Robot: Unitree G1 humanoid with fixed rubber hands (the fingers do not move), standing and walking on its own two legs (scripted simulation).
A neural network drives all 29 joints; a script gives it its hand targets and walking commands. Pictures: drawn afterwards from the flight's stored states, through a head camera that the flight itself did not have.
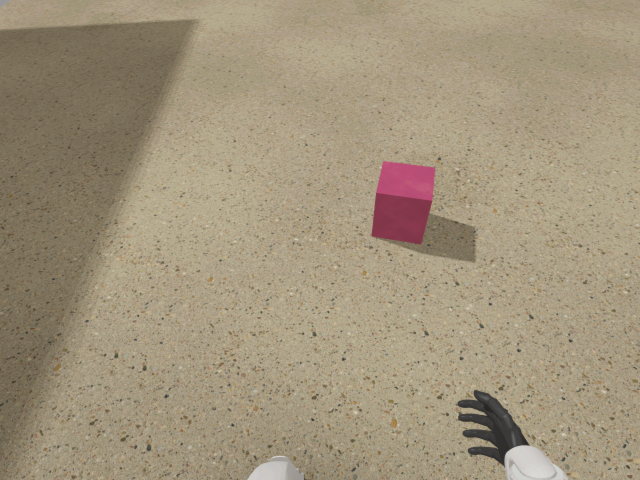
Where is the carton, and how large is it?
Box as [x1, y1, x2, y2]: [372, 161, 434, 243]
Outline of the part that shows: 383,161 376,191 372,236 420,243 432,199 434,167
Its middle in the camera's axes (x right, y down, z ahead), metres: +0.35 -0.16 +1.61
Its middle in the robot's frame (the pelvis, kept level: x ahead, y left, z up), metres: +1.27 -0.17 -0.65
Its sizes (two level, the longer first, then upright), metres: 0.210 0.200 0.250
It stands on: the floor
